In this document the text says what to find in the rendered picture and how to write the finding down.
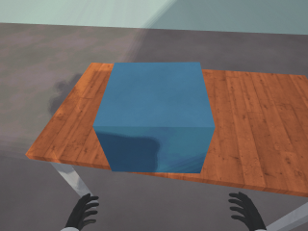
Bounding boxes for table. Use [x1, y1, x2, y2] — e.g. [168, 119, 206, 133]
[25, 63, 308, 231]

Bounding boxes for robot right hand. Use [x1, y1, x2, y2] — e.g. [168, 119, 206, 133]
[228, 192, 267, 231]

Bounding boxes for robot left hand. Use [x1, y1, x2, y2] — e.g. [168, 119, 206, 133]
[65, 193, 99, 231]

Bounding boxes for carton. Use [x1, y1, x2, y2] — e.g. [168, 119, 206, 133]
[92, 62, 216, 174]

